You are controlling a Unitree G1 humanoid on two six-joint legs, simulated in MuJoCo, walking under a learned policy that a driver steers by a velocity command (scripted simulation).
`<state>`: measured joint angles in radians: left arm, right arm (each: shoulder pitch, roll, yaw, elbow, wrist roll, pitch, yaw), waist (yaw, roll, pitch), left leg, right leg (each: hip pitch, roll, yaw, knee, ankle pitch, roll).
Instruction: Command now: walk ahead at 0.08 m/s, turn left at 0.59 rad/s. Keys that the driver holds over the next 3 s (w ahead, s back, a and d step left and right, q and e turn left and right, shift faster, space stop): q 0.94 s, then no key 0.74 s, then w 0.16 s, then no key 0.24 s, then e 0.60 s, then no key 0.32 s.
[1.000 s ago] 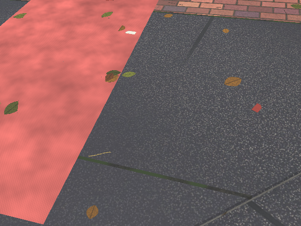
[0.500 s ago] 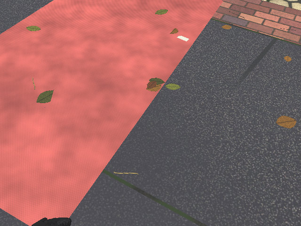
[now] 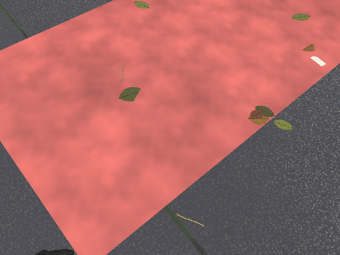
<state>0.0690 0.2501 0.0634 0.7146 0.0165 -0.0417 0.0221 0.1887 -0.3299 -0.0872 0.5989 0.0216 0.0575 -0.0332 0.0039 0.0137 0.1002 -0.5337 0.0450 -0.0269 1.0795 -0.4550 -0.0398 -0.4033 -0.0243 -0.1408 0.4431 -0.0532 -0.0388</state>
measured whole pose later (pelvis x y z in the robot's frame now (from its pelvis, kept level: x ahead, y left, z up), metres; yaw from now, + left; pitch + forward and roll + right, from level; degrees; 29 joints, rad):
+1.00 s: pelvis +0.05 +0.03 +0.00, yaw +35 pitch +2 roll +0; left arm 0.14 0.32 0.08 0.75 0.00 0.03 0.03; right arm 0.16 -0.28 -0.07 0.56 0.00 0.04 0.01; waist 0.03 -0.05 0.08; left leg -0.34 -0.03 0.02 0.54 -0.24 0.04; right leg -0.34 -0.10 -0.08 0.78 -0.46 0.02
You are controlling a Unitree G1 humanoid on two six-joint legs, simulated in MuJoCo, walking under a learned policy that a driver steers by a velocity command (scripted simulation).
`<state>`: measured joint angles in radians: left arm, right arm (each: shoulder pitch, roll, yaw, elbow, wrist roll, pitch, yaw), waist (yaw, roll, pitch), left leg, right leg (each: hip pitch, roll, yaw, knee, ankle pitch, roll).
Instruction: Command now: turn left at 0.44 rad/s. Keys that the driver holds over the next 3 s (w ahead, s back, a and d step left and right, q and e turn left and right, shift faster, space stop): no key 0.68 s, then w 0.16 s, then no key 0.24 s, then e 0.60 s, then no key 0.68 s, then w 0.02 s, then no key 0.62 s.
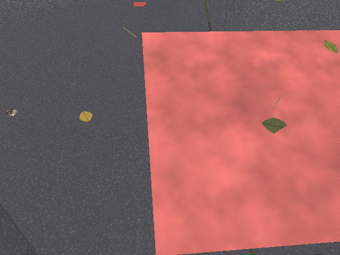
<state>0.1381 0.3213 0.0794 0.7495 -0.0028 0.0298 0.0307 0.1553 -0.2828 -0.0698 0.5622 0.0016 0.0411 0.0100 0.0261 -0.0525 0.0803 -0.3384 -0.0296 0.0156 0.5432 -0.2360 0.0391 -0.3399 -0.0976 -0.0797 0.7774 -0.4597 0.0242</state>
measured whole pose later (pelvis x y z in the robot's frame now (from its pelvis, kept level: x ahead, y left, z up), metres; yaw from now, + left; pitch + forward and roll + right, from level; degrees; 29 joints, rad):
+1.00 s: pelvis +0.10 +0.01 +0.01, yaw +4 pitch +0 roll +0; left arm 0.26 0.28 0.04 0.94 -0.01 -0.02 0.03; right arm 0.23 -0.23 -0.07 0.89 0.00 -0.06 -0.01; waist 0.01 -0.04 0.02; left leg -0.18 -0.04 0.03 0.48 -0.30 0.06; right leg -0.22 -0.01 0.02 0.73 -0.47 0.02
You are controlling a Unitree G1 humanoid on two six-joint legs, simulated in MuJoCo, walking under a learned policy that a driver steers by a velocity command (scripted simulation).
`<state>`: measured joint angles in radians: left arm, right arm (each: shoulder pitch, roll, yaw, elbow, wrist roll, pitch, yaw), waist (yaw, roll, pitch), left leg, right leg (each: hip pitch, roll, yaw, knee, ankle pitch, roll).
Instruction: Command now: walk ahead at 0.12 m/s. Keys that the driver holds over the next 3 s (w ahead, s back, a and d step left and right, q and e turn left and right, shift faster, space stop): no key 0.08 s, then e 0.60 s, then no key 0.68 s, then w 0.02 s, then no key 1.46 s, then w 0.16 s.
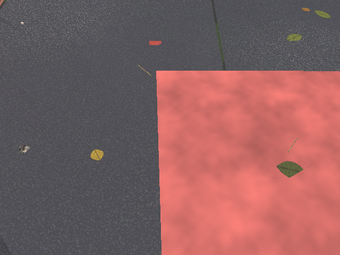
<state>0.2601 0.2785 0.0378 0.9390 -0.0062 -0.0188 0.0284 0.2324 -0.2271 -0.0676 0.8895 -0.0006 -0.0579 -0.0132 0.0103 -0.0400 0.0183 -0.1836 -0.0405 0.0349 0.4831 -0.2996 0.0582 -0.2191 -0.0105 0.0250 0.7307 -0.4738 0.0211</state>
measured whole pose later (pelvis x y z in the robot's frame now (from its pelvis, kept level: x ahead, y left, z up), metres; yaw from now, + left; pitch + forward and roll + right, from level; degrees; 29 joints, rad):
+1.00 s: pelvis +0.12 +0.01 +0.01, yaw -22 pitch +0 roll -1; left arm 0.14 0.34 0.07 0.81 -0.01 0.04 0.04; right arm 0.16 -0.25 -0.03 0.87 -0.01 -0.03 -0.03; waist -0.01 -0.04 0.05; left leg -0.21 -0.01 -0.04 0.42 -0.22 0.02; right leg -0.39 0.07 0.13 0.94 -0.46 0.08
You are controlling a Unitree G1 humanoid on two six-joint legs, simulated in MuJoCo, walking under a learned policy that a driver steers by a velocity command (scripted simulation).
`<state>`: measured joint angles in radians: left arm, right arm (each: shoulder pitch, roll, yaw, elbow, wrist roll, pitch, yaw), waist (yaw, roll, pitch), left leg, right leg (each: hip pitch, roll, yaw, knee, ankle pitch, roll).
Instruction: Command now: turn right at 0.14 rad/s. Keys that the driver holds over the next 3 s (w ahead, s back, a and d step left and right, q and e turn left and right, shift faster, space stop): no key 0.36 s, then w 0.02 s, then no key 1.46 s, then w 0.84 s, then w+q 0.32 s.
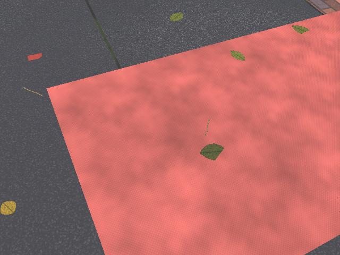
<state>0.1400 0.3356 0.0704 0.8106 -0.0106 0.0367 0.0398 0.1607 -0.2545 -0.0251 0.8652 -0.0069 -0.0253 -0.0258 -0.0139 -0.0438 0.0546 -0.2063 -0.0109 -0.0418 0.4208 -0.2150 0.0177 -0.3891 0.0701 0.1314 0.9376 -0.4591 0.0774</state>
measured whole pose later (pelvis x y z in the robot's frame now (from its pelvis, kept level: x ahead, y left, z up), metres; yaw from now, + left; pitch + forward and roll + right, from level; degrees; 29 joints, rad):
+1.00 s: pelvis +0.00 -0.03 -0.01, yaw +0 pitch -2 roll +0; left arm 0.23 0.24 -0.01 1.04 0.00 -0.01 0.02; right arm 0.20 -0.25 -0.01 1.09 0.00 0.01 -0.04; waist 0.00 0.00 0.04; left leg -0.20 0.02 -0.06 0.47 -0.25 -0.04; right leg -0.16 0.03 0.04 0.48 -0.29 -0.02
